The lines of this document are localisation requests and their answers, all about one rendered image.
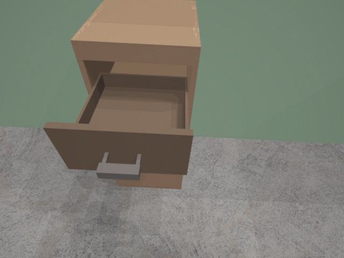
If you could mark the handle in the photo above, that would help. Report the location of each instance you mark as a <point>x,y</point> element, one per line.
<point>119,171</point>

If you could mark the drawer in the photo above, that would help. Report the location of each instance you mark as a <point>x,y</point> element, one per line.
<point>126,115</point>

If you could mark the cabinet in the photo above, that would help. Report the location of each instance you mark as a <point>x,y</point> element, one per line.
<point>144,37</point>

